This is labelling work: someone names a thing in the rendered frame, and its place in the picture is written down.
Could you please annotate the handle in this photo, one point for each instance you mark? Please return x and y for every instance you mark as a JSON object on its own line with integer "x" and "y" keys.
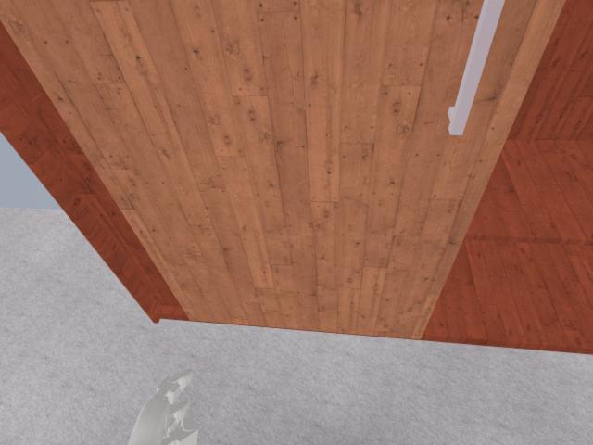
{"x": 15, "y": 91}
{"x": 482, "y": 40}

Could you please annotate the wardrobe door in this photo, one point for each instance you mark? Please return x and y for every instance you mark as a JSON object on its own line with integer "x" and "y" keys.
{"x": 62, "y": 145}
{"x": 288, "y": 163}

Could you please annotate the left robot hand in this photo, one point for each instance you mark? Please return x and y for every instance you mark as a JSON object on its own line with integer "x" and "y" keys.
{"x": 156, "y": 422}

